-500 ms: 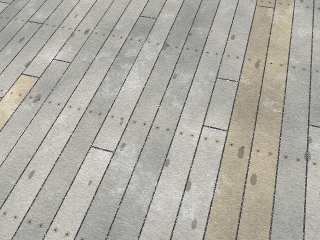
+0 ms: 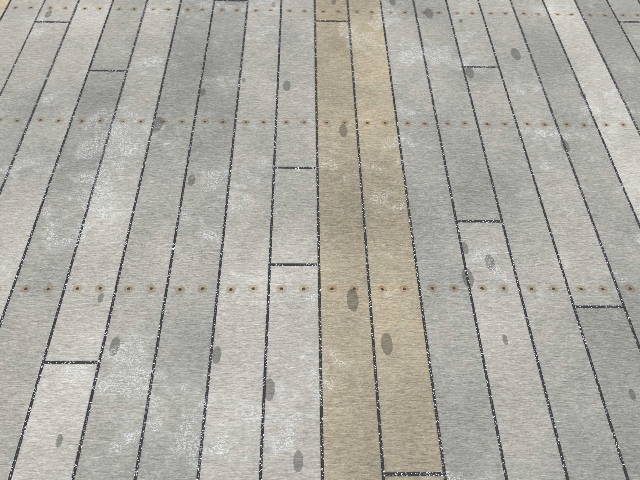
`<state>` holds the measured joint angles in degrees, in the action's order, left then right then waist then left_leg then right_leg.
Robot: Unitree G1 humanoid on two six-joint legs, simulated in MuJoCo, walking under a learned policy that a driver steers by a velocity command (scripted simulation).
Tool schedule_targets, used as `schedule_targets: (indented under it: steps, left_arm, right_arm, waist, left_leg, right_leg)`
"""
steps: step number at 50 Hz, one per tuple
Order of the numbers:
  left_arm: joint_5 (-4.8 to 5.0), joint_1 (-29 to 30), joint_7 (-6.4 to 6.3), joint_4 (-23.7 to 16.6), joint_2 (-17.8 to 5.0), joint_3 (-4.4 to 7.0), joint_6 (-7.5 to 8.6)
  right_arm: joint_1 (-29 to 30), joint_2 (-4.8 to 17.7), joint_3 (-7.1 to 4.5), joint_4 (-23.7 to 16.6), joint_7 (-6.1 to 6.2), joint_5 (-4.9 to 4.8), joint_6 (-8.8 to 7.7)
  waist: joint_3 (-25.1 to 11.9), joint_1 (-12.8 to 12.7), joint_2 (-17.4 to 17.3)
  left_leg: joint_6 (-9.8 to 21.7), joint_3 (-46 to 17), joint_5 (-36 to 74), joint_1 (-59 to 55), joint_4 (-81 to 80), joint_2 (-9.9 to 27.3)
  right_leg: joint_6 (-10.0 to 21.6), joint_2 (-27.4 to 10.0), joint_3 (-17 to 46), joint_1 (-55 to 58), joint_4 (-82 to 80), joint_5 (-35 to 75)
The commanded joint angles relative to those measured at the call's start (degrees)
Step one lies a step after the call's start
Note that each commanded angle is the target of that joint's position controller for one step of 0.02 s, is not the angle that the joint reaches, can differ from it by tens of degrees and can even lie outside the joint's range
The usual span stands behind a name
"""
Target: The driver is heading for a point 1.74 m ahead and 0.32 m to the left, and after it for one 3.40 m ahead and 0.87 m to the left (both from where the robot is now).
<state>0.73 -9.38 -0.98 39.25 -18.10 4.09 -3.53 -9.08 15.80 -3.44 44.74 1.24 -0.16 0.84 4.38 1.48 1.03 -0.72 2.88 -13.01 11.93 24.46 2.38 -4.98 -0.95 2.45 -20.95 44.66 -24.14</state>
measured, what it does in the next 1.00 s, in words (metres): steps on the spot: right foot, then left foot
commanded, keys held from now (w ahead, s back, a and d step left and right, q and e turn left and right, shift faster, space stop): no key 0.84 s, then w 0.16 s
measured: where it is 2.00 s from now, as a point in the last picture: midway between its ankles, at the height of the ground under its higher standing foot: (327, 440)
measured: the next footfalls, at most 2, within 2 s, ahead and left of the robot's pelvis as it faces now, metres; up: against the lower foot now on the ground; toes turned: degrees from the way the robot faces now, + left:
right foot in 0.06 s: +0.04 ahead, -0.14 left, +0.00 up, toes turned +0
left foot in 0.36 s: +0.03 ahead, +0.11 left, +0.00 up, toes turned -2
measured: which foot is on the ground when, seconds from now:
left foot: down 0.00-0.08, up 0.10-0.34, down 0.36-1.00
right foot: up 0.00-0.04, down 0.06-1.00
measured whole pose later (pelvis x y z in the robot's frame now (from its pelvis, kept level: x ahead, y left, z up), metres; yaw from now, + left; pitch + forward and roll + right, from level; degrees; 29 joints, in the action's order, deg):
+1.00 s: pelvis +0.02 -0.01 -0.01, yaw -2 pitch -1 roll +0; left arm 0.8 -13.2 -1.6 59.4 -14.6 2.3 0.8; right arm -13.9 14.7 -1.6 59.0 1.8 -1.0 -1.0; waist 0.3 0.1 0.1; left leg 0.0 -0.4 -20.8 11.1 31.6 0.6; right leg 1.3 0.3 1.4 -13.2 35.0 -24.6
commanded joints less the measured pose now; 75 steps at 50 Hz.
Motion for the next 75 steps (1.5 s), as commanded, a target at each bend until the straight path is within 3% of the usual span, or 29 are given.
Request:
schedule_targets:
  steps: [1, 3, 4, 5, 6, 7, 9, 15, 17, 19, 20, 22, 42, 44, 46, 48, 50, 52, 54, 55, 56, 57, 58, 60, 63, 66, 71, 74, 75]
  left_arm:
    - [-0.17, -1.3, 0.37, -3.2, -4.6, 1.09, 0.72]
    - [-0.52, -3.6, 0.45, -2.1, -5.9, 1.32, 0.72]
    - [-0.86, -4.7, -0.21, -2.8, -9.5, 1.76, 0.58]
    - [-2.18, -1.4, 0.12, -3.0, -9.4, 1.2, 1.04]
    - [-2.51, 0.4, 0.58, -3.7, -6.4, 0.55, 2.11]
    - [-2.83, 1.1, 0.65, -2.7, -5.1, -0.04, 3.03]
    - [-1.84, 3.1, 0.57, -1.8, -5.8, 0.11, 4.2]
    - [-1.34, 4.5, 0.43, 1.4, -4.1, -0.5, 3.96]
    - [-0.73, 4.9, 0.52, 2.6, -3.5, -0.83, 3.72]
    - [-1.82, 1.4, 0.94, 4.2, -2.8, -1.06, 4.31]
    - [-1.86, -0.1, 0.98, 4.8, -2.6, -0.9, 4.3]
    - [-1.57, 3.8, 0.47, 5.4, -3.8, -0.68, 3.91]
    - [-0.98, -0.3, -1.0, 16.8, -3.2, -0.82, 3.31]
    - [-0.53, -1.6, -1.21, 18.0, -3.0, -0.82, 3.14]
    - [-0.19, -1.2, -1.32, 17.6, -3.1, -0.72, 3.52]
    - [-0.13, -1.0, -0.88, 17.2, -2.2, -0.89, 5.05]
    - [0.63, -0.9, -0.15, 16.6, 0.1, -1.27, 6.73]
    - [0.96, -3.0, 0.62, 17.4, 0.2, -1.16, 7.75]
    - [0.78, -12.2, 0.62, 21.3, -0.9, -0.48, 8.06]
    - [0.6, -18.6, 0.52, 23.2, -5.5, 0.81, 8.27]
    - [0.33, -22.8, 1.33, 23.6, -10.5, 1.84, 8.91]
    - [-0.51, -20.0, 1.43, 22.8, -6.4, 0.55, 9.79]
    - [-0.37, -17.9, 1.55, 21.7, -3.7, -0.18, 10.44]
    - [-0.1, -15.6, 1.88, 20.7, -2.4, -0.85, 10.25]
    - [-0.46, -16.7, 1.11, 20.5, -0.1, -1.84, 8.82]
    - [-0.65, -16.5, -0.06, 19.6, -3.3, -1.43, 8.31]
    - [0.62, -18.0, -0.26, 20.5, -5.1, -0.36, 8.44]
    - [-0.24, -15.4, -0.2, 19.6, -5.7, 0.09, 7.25]
    - [-0.89, -15.4, -0.22, 18.7, -4.7, -0.42, 6.94]
  right_arm:
    - [2.2, 11.7, -2.6, -2.5, -0.45, -1.11, -0.47]
    - [-0.7, 9.1, -1.5, -0.6, -0.67, -1.42, -0.86]
    - [-2.1, 5.6, -0.15, -0.9, -1.17, 1.12, -1.45]
    - [-0.4, 4.1, 0.27, -2.2, -0.81, 1.39, -1.6]
    - [2.5, 7.7, -0.48, -2.2, -0.26, 1.11, -1.16]
    - [2.8, 8.4, -0.92, -2.0, -0.18, 0.43, -0.9]
    - [0.8, 9.0, -1.58, -0.3, 0.41, 0.42, -0.01]
    - [-0.4, 5.7, -0.62, 1.9, 0.17, -0.18, -0.14]
    - [-2.1, 5.4, -0.31, 3.0, 0.0, 0.19, -0.37]
    - [-2.1, 9.9, -0.83, 3.0, 0.2, 1.0, -0.45]
    - [-0.9, 11.6, -1.4, 4.1, 0.07, 0.28, -0.45]
    - [-0.1, 7.5, -0.43, 4.5, -0.34, 0.66, -0.98]
    - [-1.4, 5.7, 1.26, 11.7, 0.57, 0.48, -1.58]
    - [-2.6, 5.9, 1.09, 12.6, 0.79, 0.01, -1.27]
    - [-2.7, 6.7, 0.74, 12.2, 1.04, -0.48, -1.23]
    - [-5.2, 7.7, 0.38, 12.1, 0.95, -0.96, -2.16]
    - [-7.2, 10.7, -0.72, 13.0, 0.65, -1.39, -3.17]
    - [-3.6, 9.4, -0.49, 11.5, 0.33, -1.57, -3.63]
    - [2.4, 7.1, 0.18, 8.7, -0.21, -1.62, -3.73]
    - [4.3, 3.0, 1.23, 6.9, -0.44, -1.34, -4.43]
    - [5.7, 3.3, 1.19, 4.6, -0.21, -1.5, -5.61]
    - [5.3, 5.6, 0.52, 4.7, -0.45, -2.36, -6.36]
    - [2.7, 5.4, 0.55, 5.7, -1.09, -2.83, -6.96]
    - [3.6, 5.3, 0.12, 5.9, -1.75, -1.93, -7.58]
    - [5.9, 3.1, 0.44, 4.9, -3.06, -1.13, -7.36]
    - [13.7, 0.0, 1.86, 1.7, -3.46, -1.07, -6.91]
    - [15.5, 4.0, 1.1, -0.6, -3.76, -1.66, -6.35]
    - [0.0, 8.5, -1.7, 3.4, -3.21, -1.58, -6.06]
    - [-9.5, 10.6, -2.83, 6.0, -2.7, -1.66, -5.64]
  waist:
    - [-7.8, -1.1, -10.8]
    - [-8.1, -2.2, -7.3]
    - [-11.6, -0.6, 3.8]
    - [-10.2, 0.1, 12.7]
    - [-8.6, -2.3, 8.8]
    - [-7.5, -1.9, 9.3]
    - [-5.8, -1.3, 9.0]
    - [-7.0, -1.2, 6.3]
    - [-6.9, 0.4, 5.0]
    - [-6.9, -1.9, -0.9]
    - [-6.0, -4.0, -6.1]
    - [-4.6, -1.5, -3.8]
    - [-3.1, -1.2, -1.0]
    - [-3.6, -1.2, -1.8]
    - [1.1, -1.0, -3.2]
    - [3.2, -0.2, -5.6]
    - [3.9, -0.6, -12.2]
    - [4.5, -3.1, -11.0]
    - [3.2, -7.4, -5.5]
    - [1.2, -8.6, 7.6]
    - [0.5, -9.8, 16.2]
    - [1.9, -7.5, 8.9]
    - [1.9, -5.7, 5.9]
    - [1.5, -4.5, 1.9]
    - [1.1, -4.7, 4.2]
    - [2.8, -6.0, 3.9]
    - [3.4, -3.6, 5.2]
    - [-7.3, 5.2, 5.8]
    - [-13.1, 9.1, 4.0]
  left_leg:
    - [12.7, -9.6, 24.5, -6.1, -2.7, 12.5]
    - [7.0, -7.3, 16.9, 0.1, 0.8, 9.9]
    - [1.7, -2.7, 2.4, 6.6, 9.8, 5.3]
    - [-1.6, -1.2, -15.8, 9.5, 11.0, 0.8]
    - [-3.0, -3.4, -18.9, 9.2, 16.7, 1.6]
    - [-3.1, -4.5, -18.7, 10.4, 19.9, 1.6]
    - [-4.0, -5.9, -16.5, 11.9, 23.0, 2.1]
    - [-4.4, -4.0, -8.8, 3.9, 12.3, 1.1]
    - [-3.3, -3.1, 3.2, -2.3, -0.5, 0.5]
    - [-1.0, -7.5, 18.9, -8.1, -1.9, 4.5]
    - [1.2, -6.4, 12.2, -4.3, 0.4, 3.8]
    - [1.3, -6.4, 6.0, -0.9, -1.8, 2.7]
    - [1.0, -4.7, 6.1, -1.6, -2.2, 0.2]
    - [2.1, -4.0, -9.1, -0.9, -2.3, -1.1]
    - [4.6, -7.4, -26.7, 3.2, -3.9, 0.5]
    - [7.5, -13.4, -32.0, 2.3, -6.9, 4.6]
    - [11.9, -25.8, -37.0, 2.6, -13.1, 13.1]
    - [11.5, -24.3, -31.0, 7.4, -13.0, 13.0]
    - [6.9, -14.0, -20.3, 15.7, -3.4, 5.9]
    - [2.6, -2.9, -12.7, 23.1, 13.5, -1.7]
    - [1.6, -1.7, -18.5, 31.5, 27.8, -4.6]
    - [2.7, -6.6, -19.5, 37.0, 38.1, -1.5]
    - [4.1, -7.9, -14.7, 39.3, 41.8, 0.3]
    - [5.0, -6.3, -6.5, 41.4, 40.4, 3.5]
    - [2.5, -2.7, 0.0, 35.4, 31.3, 3.8]
    - [0.6, 0.6, 8.3, 25.5, 16.2, 1.1]
    - [3.4, -0.6, 12.2, 18.3, 6.6, -0.4]
    - [7.1, 1.3, 9.4, -1.5, 7.4, -4.2]
    - [9.0, -2.9, 7.2, -16.1, 8.4, -0.4]
  right_leg:
    - [2.0, 1.5, -3.7, 6.1, -13.9, 6.8]
    - [5.4, 0.3, -1.4, 17.6, -26.8, 20.7]
    - [8.4, -10.2, 11.0, 25.7, -26.1, 36.4]
    - [17.0, -17.6, 17.4, 18.5, -25.1, 37.6]
    - [19.8, -16.5, 17.5, 15.8, -26.7, 31.5]
    - [19.0, -15.1, 15.8, 14.9, -27.5, 29.3]
    - [17.0, -13.1, 13.5, 14.5, -27.0, 30.0]
    - [16.3, -10.1, 9.3, 13.1, -24.0, 35.9]
    - [14.3, -8.5, 8.6, 11.5, -23.2, 30.1]
    - [9.6, -4.2, 6.4, 8.3, -22.4, 17.4]
    - [7.9, -1.2, 3.4, 9.4, -23.7, 13.9]
    - [6.8, -0.5, 2.1, 11.4, -21.5, 13.3]
    - [5.2, -0.4, 0.9, 11.3, -21.7, 18.8]
    - [5.9, 1.6, -1.1, 10.2, -20.3, 3.9]
    - [7.2, 2.3, -1.3, 3.6, -18.2, -11.3]
    - [7.7, 1.9, -1.3, -1.9, -14.4, -11.0]
    - [7.4, 2.1, -4.7, -2.9, -5.6, -2.7]
    - [9.3, 0.9, -4.3, 3.7, -9.4, -1.4]
    - [10.8, -0.2, -0.7, 19.2, -21.3, 3.5]
    - [14.5, -8.6, 15.3, 25.7, -28.8, -5.5]
    - [21.3, -19.4, 34.7, 29.8, -35.5, -5.9]
    - [22.5, -21.4, 35.8, 30.5, -34.6, -2.6]
    - [20.7, -19.4, 30.2, 31.8, -33.8, 1.4]
    - [17.4, -16.7, 21.4, 32.5, -34.7, 10.3]
    - [15.5, -11.8, 9.5, 28.3, -36.1, 25.2]
    - [14.9, -9.3, 3.9, 18.4, -38.7, 24.4]
    - [13.6, -13.1, 2.1, 21.8, -38.3, 30.2]
    - [10.6, -11.5, -1.6, 22.7, -19.2, 55.7]
    - [8.8, -9.0, -2.8, 13.6, -5.5, 48.3]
